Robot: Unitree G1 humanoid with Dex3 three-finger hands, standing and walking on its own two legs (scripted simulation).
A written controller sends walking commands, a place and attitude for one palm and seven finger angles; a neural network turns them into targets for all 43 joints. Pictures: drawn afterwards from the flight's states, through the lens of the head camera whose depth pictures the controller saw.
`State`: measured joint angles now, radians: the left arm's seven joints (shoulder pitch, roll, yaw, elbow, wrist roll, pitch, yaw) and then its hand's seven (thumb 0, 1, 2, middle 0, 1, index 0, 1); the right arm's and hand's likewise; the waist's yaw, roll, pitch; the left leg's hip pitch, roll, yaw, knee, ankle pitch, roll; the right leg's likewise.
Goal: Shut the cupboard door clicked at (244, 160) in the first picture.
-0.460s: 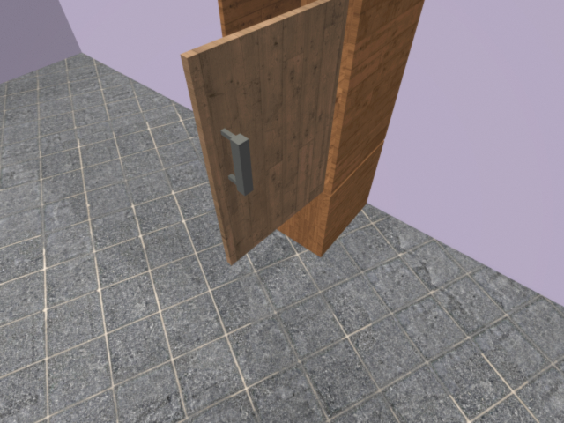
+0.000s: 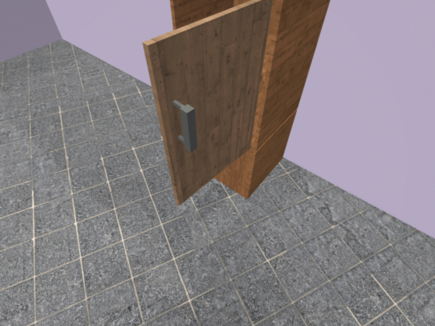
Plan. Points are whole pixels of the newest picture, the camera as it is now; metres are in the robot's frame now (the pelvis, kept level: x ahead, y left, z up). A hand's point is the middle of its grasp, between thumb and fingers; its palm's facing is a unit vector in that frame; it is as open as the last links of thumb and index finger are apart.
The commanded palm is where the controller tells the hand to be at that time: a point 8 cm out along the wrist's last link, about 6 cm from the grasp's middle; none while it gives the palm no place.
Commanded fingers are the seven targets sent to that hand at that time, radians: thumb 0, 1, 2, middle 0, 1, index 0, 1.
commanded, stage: look at it before walking up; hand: left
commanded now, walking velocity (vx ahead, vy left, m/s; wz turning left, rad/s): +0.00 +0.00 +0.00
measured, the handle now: (184, 125) +0.57 +0.12 +0.02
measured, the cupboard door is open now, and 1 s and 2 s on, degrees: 84 84 84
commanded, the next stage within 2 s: walk around to get in front in 0.38 s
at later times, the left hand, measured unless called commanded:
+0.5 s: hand out of the picture +0.07 +0.25 -0.16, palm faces -0.01 -0.94 -0.33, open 7.4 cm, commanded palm none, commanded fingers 0.00 0.90 0.90 -0.20 -0.30 -0.20 -0.30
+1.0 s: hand out of the picture +0.07 +0.17 -0.18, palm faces -0.15 -0.94 -0.29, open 7.4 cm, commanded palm none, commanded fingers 0.00 0.90 0.90 -0.20 -0.30 -0.20 -0.30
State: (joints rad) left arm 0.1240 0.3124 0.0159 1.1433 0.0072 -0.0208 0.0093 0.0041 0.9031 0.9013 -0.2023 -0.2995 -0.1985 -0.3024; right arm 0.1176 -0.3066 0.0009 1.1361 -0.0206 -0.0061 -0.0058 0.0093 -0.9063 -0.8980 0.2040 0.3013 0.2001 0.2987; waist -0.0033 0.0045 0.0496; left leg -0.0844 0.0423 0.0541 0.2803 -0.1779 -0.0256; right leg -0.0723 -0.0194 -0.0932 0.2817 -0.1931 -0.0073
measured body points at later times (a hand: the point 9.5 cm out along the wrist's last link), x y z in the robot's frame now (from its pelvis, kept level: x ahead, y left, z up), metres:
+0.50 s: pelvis +0.00 +0.00 +0.00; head +0.02 +0.00 +0.45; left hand +0.07 +0.29 -0.14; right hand +0.07 -0.28 -0.14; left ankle -0.02 +0.13 -0.75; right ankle -0.03 -0.11 -0.75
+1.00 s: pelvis -0.03 -0.03 -0.02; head +0.02 -0.07 +0.42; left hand +0.07 +0.22 -0.16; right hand -0.03 -0.29 -0.19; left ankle -0.04 +0.13 -0.70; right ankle -0.04 -0.10 -0.75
